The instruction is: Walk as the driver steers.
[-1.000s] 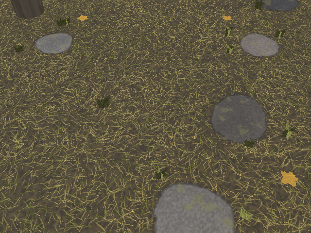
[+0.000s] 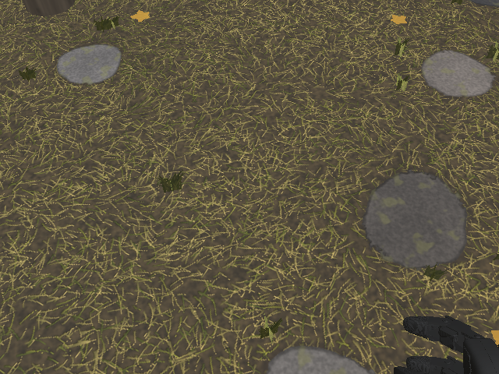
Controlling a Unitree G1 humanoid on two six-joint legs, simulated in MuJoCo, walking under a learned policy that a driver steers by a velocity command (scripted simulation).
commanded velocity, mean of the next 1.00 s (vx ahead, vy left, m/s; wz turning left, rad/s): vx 0.31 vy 0.00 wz -0.38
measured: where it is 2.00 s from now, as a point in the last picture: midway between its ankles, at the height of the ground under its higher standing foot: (396, 261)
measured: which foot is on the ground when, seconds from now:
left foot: up 0.00-0.00, down 0.02-0.54, up 0.56-0.96, down 0.98-1.00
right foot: down 0.00-0.04, up 0.06-0.50, down 0.52-0.98, up 1.00-1.00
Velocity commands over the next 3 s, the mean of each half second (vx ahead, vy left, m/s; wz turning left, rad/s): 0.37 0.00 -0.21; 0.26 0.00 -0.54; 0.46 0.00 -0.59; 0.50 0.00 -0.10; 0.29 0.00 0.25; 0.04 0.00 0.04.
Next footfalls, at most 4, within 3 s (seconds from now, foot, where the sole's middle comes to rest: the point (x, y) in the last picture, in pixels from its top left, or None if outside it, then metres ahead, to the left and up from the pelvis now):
0.02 left None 0.21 0.11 -0.75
0.52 right None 0.43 -0.13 -0.75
0.98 left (250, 345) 0.51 0.08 -0.75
1.48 right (400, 314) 0.63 -0.32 -0.75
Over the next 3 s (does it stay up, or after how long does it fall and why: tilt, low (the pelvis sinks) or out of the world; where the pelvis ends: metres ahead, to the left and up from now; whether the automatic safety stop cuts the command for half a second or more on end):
stays up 1.05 -0.50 0.01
